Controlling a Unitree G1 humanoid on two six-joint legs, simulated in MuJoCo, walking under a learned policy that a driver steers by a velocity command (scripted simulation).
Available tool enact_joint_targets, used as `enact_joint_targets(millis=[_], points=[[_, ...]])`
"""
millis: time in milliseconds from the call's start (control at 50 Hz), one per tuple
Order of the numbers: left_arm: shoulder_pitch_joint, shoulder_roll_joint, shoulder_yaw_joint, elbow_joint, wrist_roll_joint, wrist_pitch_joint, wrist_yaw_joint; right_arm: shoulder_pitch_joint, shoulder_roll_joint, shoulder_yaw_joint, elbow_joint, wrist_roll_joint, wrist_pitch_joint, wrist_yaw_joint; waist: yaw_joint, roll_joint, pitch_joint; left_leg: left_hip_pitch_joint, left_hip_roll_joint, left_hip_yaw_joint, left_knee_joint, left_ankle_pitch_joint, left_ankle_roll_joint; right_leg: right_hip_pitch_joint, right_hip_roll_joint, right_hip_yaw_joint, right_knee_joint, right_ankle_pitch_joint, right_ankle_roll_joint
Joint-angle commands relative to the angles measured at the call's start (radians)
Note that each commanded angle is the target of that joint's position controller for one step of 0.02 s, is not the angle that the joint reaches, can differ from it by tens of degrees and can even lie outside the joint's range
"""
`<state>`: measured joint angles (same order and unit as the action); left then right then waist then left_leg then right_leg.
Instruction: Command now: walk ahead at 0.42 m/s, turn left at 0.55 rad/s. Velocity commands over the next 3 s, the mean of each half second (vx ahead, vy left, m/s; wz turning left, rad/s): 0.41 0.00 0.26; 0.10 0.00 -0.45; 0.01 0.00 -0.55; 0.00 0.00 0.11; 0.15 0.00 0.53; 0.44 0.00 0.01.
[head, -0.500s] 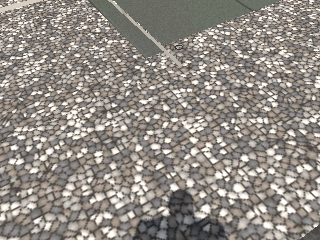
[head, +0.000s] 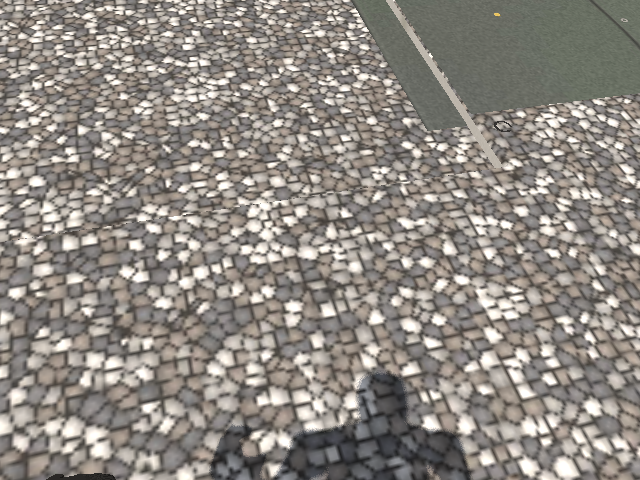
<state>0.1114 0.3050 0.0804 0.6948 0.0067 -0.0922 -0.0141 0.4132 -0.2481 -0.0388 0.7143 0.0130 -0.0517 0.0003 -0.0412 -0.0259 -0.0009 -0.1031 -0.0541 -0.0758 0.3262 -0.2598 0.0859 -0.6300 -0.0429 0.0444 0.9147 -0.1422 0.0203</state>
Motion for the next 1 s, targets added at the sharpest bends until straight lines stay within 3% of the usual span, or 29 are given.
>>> enact_joint_targets(millis=[20, 100, 160, 200, 220, 240, 260, 280, 300, 320, 340, 360, 380, 400, 440, 480, 500, 540, 620, 660, 680, 700, 720, 740, 760, 780, 840, 940, 1000], points=[[-0.15, 0.036, 0.002, -0.09, -0.003, -0.019, -0.005, 0.014, -0.189, -0.057, -0.045, 0.005, -0.008, -0.024, -0.01, 0.11, 0.035, 0.051, 0.196, -0.191, -0.112, 0.323, 0.117, -0.097, 0.03, -0.007, -0.189, 0.144, 0.024], [-0.265, 0.035, -0.004, -0.121, -0.014, -0.029, -0.023, 0.059, -0.193, -0.062, -0.015, 0.014, -0.002, -0.03, -0.049, 0.137, 0.062, 0.036, 0.205, -0.23, -0.095, 0.273, 0.109, -0.043, 0.055, -0.004, -0.341, 0.209, 0.022], [-0.296, 0.05, -0.001, -0.138, -0.017, -0.043, -0.032, 0.069, -0.194, -0.066, 0.0, 0.021, 0.008, -0.036, -0.049, 0.14, 0.07, 0.075, 0.228, -0.284, -0.052, 0.284, 0.102, -0.006, 0.065, 0.008, -0.41, 0.198, 0.002], [-0.247, 0.066, 0.006, -0.123, -0.018, -0.05, -0.034, 0.049, -0.196, -0.07, 0.003, 0.015, 0.014, -0.041, -0.024, 0.169, 0.056, 0.094, 0.246, -0.285, -0.022, 0.375, 0.086, 0.077, 0.065, -0.005, -0.428, 0.162, -0.021], [-0.196, 0.084, 0.015, -0.111, -0.017, -0.053, -0.031, 0.037, -0.196, -0.071, 0.001, 0.011, 0.015, -0.04, 0.001, 0.188, 0.03, 0.103, 0.24, -0.274, 0.028, 0.526, 0.074, 0.156, 0.08, -0.026, -0.434, 0.123, -0.04], [-0.102, 0.112, 0.031, -0.088, -0.014, -0.055, -0.024, 0.024, -0.188, -0.068, -0.002, 0.008, 0.016, -0.037, 0.05, 0.194, -0.035, 0.104, 0.205, -0.243, 0.136, 0.713, 0.054, 0.296, 0.102, -0.059, -0.461, 0.123, -0.07], [0.038, 0.143, 0.043, -0.061, -0.007, -0.052, -0.016, -0.001, -0.173, -0.059, -0.015, -0.001, 0.015, -0.031, 0.121, 0.187, -0.148, 0.038, 0.159, -0.2, 0.313, 0.76, 0.025, 0.52, 0.055, -0.036, -0.438, 0.142, -0.117], [0.226, 0.194, 0.048, -0.045, 0.007, -0.045, -0.009, 0.005, -0.116, -0.037, -0.038, -0.025, 0.011, -0.029, 0.178, 0.061, -0.317, -0.143, 0.084, -0.162, 0.613, 0.449, -0.004, 0.823, -0.132, 0.204, -0.397, 0.099, -0.2], [0.295, 0.239, 0.06, 0.022, 0.004, -0.039, -0.024, 0.213, -0.021, -0.013, -0.019, 0.012, 0.0, -0.02, 0.069, -0.316, -0.43, -0.501, -0.078, -0.134, 0.954, -0.325, -0.073, 1.108, -0.36, 0.733, -0.523, -0.092, -0.386], [0.277, 0.133, 0.036, 0.019, -0.027, -0.038, -0.026, 0.146, -0.128, -0.025, -0.004, 0.026, -0.01, -0.019, 0.111, -0.183, -0.314, -0.615, -0.01, -0.16, 1.034, -0.295, -0.067, 1.024, -0.317, 0.785, -0.618, -0.302, -0.353], [0.182, 0.091, 0.022, 0.005, -0.029, -0.031, -0.02, -0.021, -0.179, -0.038, -0.037, 0.023, -0.017, -0.015, 0.12, -0.096, -0.136, -0.635, 0.036, -0.107, 1.016, -0.207, -0.067, 0.845, -0.271, 0.595, -0.63, -0.171, -0.314], [0.115, 0.086, 0.013, -0.008, -0.016, -0.022, -0.018, -0.108, -0.173, -0.036, -0.058, 0.001, -0.026, -0.018, 0.092, 0.007, -0.057, -0.588, 0.072, -0.065, 0.971, -0.146, -0.071, 0.683, -0.227, 0.472, -0.632, 0.07, -0.291], [0.088, 0.077, 0.007, -0.011, -0.009, -0.017, -0.019, -0.142, -0.172, -0.041, -0.071, -0.023, -0.033, -0.018, 0.068, 0.025, -0.024, -0.55, 0.09, -0.043, 0.923, -0.129, -0.084, 0.582, -0.197, 0.388, -0.626, 0.317, -0.29], [0.086, 0.07, 0.0, -0.008, 0.002, -0.018, -0.016, -0.134, -0.158, -0.04, -0.079, -0.03, -0.036, -0.015, 0.039, 0.001, -0.036, -0.493, 0.107, -0.038, 0.88, -0.123, -0.095, 0.529, -0.167, 0.328, -0.627, 0.5, -0.288], [0.088, 0.068, -0.004, 0.014, -0.004, -0.018, -0.01, -0.108, -0.102, -0.024, -0.078, -0.034, -0.035, -0.014, 0.008, -0.038, -0.058, -0.445, 0.112, -0.014, 0.734, -0.127, -0.122, 0.486, -0.136, 0.248, -0.625, 0.683, -0.291], [0.09, 0.129, 0.013, 0.023, -0.011, -0.006, 0.003, -0.144, -0.078, -0.012, -0.093, -0.033, -0.027, -0.02, 0.009, -0.058, -0.068, -0.39, 0.087, 0.021, 0.589, -0.106, -0.146, 0.419, -0.127, 0.206, -0.625, 0.746, -0.297], [0.092, 0.158, 0.023, 0.025, -0.016, 0.005, 0.01, -0.166, -0.075, -0.009, -0.098, -0.031, -0.022, -0.022, 0.013, -0.063, -0.084, -0.349, 0.073, 0.028, 0.531, -0.049, -0.15, 0.392, -0.116, 0.193, -0.622, 0.715, -0.287], [0.11, 0.174, 0.031, 0.03, -0.03, 0.029, 0.02, -0.221, -0.09, -0.012, -0.105, -0.023, -0.008, -0.023, 0.03, -0.067, -0.099, -0.289, 0.042, 0.028, 0.436, 0.083, -0.154, 0.359, -0.093, 0.185, -0.613, 0.601, -0.251], [0.142, 0.157, 0.029, 0.033, -0.042, 0.066, 0.036, -0.311, -0.115, -0.024, -0.139, -0.016, 0.004, -0.019, 0.048, -0.082, -0.085, -0.241, 0.013, -0.011, 0.279, 0.142, -0.148, 0.372, -0.077, 0.266, -0.551, 0.335, -0.197], [0.105, 0.145, 0.026, 0.013, -0.042, 0.078, 0.044, -0.281, -0.129, -0.036, -0.137, -0.016, -0.008, -0.015, 0.012, -0.091, -0.079, -0.159, 0.017, -0.014, 0.133, 0.209, -0.125, 0.373, -0.051, 0.315, -0.478, 0.213, -0.158], [0.114, 0.112, 0.018, 0.004, -0.037, 0.079, 0.046, -0.26, -0.151, -0.045, -0.136, -0.025, -0.015, -0.018, 0.006, -0.072, -0.087, -0.08, 0.067, -0.024, 0.059, 0.3, -0.095, 0.345, -0.007, 0.31, -0.409, 0.13, -0.119], [0.144, 0.048, -0.002, -0.015, -0.016, 0.076, 0.044, -0.208, -0.215, -0.058, -0.145, -0.044, -0.015, -0.03, 0.012, 0.071, -0.167, 0.083, 0.279, -0.18, 0.073, 0.545, -0.017, 0.248, 0.06, 0.233, -0.2, -0.132, -0.066], [0.292, 0.015, -0.013, -0.011, -0.014, 0.072, 0.043, -0.207, -0.236, -0.061, -0.152, -0.061, 0.005, -0.031, 0.072, 0.287, -0.229, 0.212, 0.494, -0.409, 0.101, 0.761, 0.152, 0.064, 0.168, 0.118, 0.002, -0.6, -0.017], [0.315, 0.104, 0.006, -0.004, -0.022, 0.076, 0.043, -0.195, -0.206, -0.061, -0.142, -0.044, 0.016, -0.025, 0.061, 0.295, -0.245, 0.172, 0.522, -0.514, 0.045, 0.6, 0.214, 0.011, 0.102, 0.087, 0.177, -0.566, 0.02], [0.261, 0.161, 0.026, 0.004, -0.031, 0.091, 0.048, -0.227, -0.148, -0.045, -0.152, -0.038, 0.018, -0.024, 0.047, 0.198, -0.177, 0.118, 0.449, -0.407, 0.039, 0.463, 0.183, -0.017, 0.069, 0.082, 0.269, -0.484, 0.039], [0.229, 0.163, 0.034, 0.009, -0.034, 0.112, 0.055, -0.274, -0.127, -0.038, -0.154, -0.036, 0.021, -0.022, 0.054, 0.143, -0.13, 0.048, 0.388, -0.301, 0.028, 0.38, 0.145, -0.02, 0.05, 0.073, 0.298, -0.416, 0.054], [0.21, 0.115, 0.03, -0.013, -0.028, 0.148, 0.057, -0.337, -0.136, -0.039, -0.145, -0.043, 0.025, -0.025, 0.074, 0.162, -0.062, -0.121, 0.301, -0.113, -0.025, 0.358, 0.125, 0.065, 0.037, 0.023, 0.304, -0.29, 0.081], [0.11, 0.064, 0.009, -0.08, -0.021, 0.145, 0.036, -0.303, -0.162, -0.055, -0.114, -0.035, 0.035, -0.038, 0.035, 0.172, -0.096, -0.048, 0.335, -0.031, -0.027, 0.385, 0.161, 0.105, -0.003, -0.012, 0.076, -0.238, 0.079], [0.084, 0.073, 0.007, -0.103, -0.022, 0.146, 0.018, -0.305, -0.199, -0.069, -0.104, -0.026, 0.043, -0.032, 0.026, 0.182, -0.106, -0.062, 0.355, 0.006, -0.023, 0.375, 0.16, 0.199, -0.005, -0.053, -0.051, -0.227, 0.054]])
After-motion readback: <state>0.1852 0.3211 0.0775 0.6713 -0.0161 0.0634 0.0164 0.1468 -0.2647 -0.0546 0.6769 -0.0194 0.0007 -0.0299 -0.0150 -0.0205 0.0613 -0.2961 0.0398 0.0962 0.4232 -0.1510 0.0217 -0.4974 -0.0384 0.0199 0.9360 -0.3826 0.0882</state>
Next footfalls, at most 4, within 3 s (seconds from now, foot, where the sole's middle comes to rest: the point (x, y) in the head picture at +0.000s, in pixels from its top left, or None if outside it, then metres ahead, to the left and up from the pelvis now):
0.26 right None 0.34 -0.11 -0.79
0.70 left None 0.46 0.12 -0.79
1.12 right None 0.37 -0.13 -0.79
1.62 left None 0.46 0.08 -0.79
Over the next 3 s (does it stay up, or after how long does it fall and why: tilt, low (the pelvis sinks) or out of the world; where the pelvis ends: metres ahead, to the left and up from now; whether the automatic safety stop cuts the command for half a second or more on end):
stays up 0.68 0.00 -0.01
